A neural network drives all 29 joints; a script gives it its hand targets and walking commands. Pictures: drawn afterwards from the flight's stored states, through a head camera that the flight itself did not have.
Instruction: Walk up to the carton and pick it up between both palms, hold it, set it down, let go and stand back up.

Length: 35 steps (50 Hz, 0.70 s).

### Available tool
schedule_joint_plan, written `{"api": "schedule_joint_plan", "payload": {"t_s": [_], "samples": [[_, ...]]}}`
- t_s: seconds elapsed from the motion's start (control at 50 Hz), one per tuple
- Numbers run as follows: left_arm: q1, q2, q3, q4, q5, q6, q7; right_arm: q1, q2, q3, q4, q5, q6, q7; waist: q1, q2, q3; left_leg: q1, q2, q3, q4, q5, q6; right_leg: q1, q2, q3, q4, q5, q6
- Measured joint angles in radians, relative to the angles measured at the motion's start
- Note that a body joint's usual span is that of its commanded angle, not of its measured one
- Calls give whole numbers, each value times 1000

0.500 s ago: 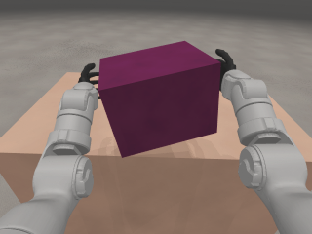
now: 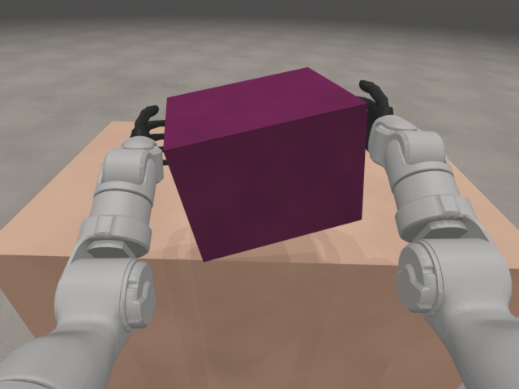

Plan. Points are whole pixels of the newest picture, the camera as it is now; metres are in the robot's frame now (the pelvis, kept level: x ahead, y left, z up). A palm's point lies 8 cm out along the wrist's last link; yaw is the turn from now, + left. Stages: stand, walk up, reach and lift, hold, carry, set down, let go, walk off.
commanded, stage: hold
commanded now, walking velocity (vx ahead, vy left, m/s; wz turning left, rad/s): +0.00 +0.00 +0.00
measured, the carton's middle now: (260, 156) +0.42 +0.03 +0.22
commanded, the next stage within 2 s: none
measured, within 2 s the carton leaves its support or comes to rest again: neither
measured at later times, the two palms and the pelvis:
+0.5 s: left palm (143, 150) +0.38 +0.21 +0.25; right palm (377, 129) +0.39 -0.14 +0.29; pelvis +0.00 +0.00 +0.00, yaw +0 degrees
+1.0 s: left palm (143, 150) +0.38 +0.21 +0.25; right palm (378, 128) +0.39 -0.14 +0.29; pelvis +0.00 +0.00 +0.00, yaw +0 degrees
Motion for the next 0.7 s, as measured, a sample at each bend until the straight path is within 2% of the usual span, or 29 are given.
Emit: {"api": "schedule_joint_plan", "payload": {"t_s": [0.7], "samples": [[0, -1, 0, 0, 0, 2, -2, -2, 0, 1, 0, 3, 4, -5, 0, 2, -3, 0, 0, 0, 0, 0, 0, 0, 0, 0, 0, 0, 0]]}}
